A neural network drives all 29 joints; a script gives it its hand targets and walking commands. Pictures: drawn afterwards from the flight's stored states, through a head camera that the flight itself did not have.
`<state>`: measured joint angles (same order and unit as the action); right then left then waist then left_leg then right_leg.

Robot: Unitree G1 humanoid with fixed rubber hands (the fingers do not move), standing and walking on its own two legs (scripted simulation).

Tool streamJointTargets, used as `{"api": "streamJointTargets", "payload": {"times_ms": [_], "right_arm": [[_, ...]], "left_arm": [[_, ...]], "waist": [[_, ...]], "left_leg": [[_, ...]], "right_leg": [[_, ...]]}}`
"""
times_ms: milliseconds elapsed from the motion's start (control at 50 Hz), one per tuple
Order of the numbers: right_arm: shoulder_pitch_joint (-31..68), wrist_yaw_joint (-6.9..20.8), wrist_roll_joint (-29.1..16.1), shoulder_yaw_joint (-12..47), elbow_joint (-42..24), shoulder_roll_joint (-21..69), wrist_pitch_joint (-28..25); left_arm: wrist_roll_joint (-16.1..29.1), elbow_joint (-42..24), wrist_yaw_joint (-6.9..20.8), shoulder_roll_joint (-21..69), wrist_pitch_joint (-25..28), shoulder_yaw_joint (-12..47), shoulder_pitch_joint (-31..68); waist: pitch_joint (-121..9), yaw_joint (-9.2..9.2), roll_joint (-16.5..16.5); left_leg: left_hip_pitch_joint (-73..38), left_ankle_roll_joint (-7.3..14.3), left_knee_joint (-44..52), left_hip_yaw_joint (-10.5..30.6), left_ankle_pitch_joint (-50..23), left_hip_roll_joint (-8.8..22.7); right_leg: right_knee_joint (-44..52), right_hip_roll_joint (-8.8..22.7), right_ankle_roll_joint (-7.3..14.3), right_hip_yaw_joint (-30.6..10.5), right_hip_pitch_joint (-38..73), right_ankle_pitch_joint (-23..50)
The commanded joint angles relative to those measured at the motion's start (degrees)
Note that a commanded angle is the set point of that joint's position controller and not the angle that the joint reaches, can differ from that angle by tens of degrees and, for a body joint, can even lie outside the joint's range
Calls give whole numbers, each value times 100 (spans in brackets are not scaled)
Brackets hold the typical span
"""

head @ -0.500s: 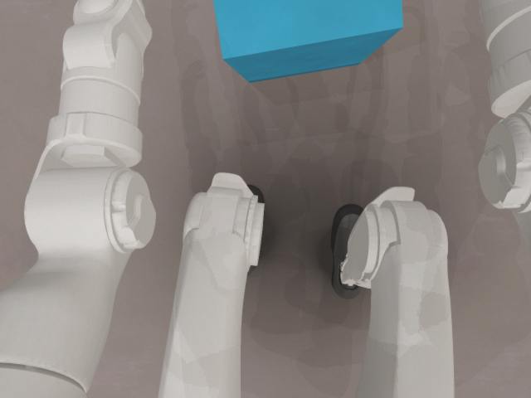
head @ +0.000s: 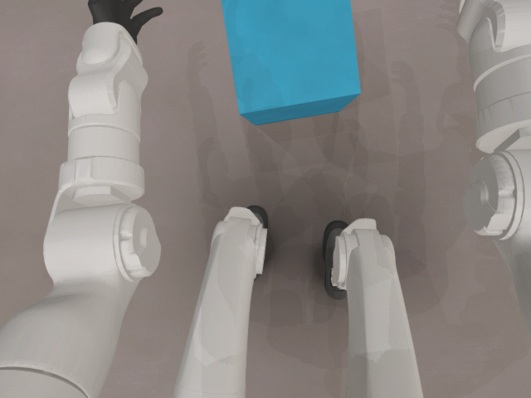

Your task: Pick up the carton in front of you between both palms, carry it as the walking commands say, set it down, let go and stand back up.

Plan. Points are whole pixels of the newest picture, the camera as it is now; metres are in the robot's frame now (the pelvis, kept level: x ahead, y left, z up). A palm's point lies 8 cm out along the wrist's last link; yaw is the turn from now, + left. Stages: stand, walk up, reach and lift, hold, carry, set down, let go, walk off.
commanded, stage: set down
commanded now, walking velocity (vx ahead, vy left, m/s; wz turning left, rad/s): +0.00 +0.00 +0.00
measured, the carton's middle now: (290, 63) +0.57 +0.04 -0.41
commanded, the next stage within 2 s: let go in 0.24 s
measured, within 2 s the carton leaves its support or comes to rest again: neither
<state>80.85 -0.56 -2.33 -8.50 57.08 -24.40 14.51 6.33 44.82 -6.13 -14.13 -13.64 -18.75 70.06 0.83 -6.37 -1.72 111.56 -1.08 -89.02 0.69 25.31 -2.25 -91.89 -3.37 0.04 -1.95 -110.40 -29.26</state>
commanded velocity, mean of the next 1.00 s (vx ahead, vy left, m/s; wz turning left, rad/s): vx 0.00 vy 0.00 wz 0.00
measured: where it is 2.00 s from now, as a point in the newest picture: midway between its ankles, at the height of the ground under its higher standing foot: (293, 264)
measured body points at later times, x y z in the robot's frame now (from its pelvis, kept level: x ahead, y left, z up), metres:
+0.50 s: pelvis +0.03 +0.01 +0.13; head +0.33 +0.01 +0.47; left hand +0.49 +0.23 +0.01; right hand +0.54 -0.18 +0.01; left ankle +0.10 +0.12 -0.50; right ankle +0.07 -0.11 -0.50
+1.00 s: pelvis +0.09 +0.01 +0.22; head +0.23 +0.00 +0.65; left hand +0.32 +0.24 +0.13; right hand +0.36 -0.21 +0.12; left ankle +0.10 +0.12 -0.50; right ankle +0.07 -0.11 -0.50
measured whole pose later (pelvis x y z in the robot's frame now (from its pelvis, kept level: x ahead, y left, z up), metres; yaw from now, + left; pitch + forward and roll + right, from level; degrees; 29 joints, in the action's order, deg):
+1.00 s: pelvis +0.09 +0.01 +0.22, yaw -1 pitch +18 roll +0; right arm 6.2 0.4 2.5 -7.5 33.1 -10.5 0.4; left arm 0.5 28.3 4.1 -10.5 -0.2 -4.6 -0.3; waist -1.3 -3.2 1.3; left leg 37.6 0.5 -34.2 2.6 14.4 -2.1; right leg -34.2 -1.9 -0.1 -3.2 -35.3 -16.7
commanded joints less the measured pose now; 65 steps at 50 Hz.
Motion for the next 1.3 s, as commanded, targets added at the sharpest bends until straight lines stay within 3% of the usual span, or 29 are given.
{"api": "streamJointTargets", "payload": {"times_ms": [0, 200, 280, 380, 460, 580, 800, 1020, 1140, 1280], "right_arm": [[1586, 59, 98, -191, -625, -610, -123], [1223, 244, 383, -472, -441, -454, -295], [785, 235, 641, -670, -461, -244, -346], [-499, -36, 1014, -913, -1076, 295, -387], [-1684, -288, 1006, -833, -1969, 732, -480], [-3055, -293, 807, -549, -2767, 873, -753], [-5877, -31, 657, -265, -2565, 932, -1283], [-7943, 147, 402, 154, -3178, 879, -1589], [-8788, 228, 303, 346, -3459, 857, -1430], [-9060, 397, 251, 474, -3710, 839, -1058]], "left_arm": [[-78, -678, 66, -675, 111, -86, 1176], [-444, -613, 203, -448, 249, -327, 856], [-691, -590, 337, -339, 317, -394, 509], [-1087, -871, 665, -381, 423, -310, -618], [-1291, -1337, 958, -501, 537, -65, -1638], [-1104, -1663, 1140, -393, 760, 351, -2963], [-718, -1704, 1081, -155, 1275, 945, -5540], [-530, -2417, 986, -199, 1488, 1420, -7651], [-533, -2578, 1052, -311, 1325, 1500, -8060], [-659, -2584, 1070, -399, 945, 1464, -8065]], "waist": [[-6645, -193, -591], [-6136, -205, -449], [-6130, -100, -454], [-6540, 21, -398], [-6326, 6, -209], [-5332, 74, 32], [-3790, 301, 276], [-2009, 374, 164], [-950, 553, -106], [43, 611, 13]], "left_leg": [[-3809, -187, 957, -512, -2500, -221], [-4678, -214, 2208, -422, -2683, -143], [-4985, -201, 2636, -415, -2738, -129], [-5784, -115, 3123, -408, -3301, -145], [-6548, -22, 3478, -313, -3541, -121], [-7907, 45, 4059, -35, -3692, 8], [-9408, -54, 4852, 300, -4036, 162], [-9981, -80, 5961, 111, -3282, 55], [-10310, -9, 6469, 8, -2520, -25], [-10725, 8, 6644, -60, -1919, -87]], "right_leg": [[1149, -203, -84, 223, 3867, 2229], [2426, -160, -129, 145, 4437, 2377], [2886, -145, -166, 131, 4908, 2577], [3454, -162, -214, 98, 5902, 3360], [3896, -164, -225, 70, 6323, 3549], [4595, -128, -217, 126, 6221, 2963], [5450, -14, -116, 92, 6701, 2554], [6463, 107, -93, 42, 9059, 2816], [6951, 186, -145, -20, 9880, 2720], [7249, 271, -103, -15, 9948, 2162]]}}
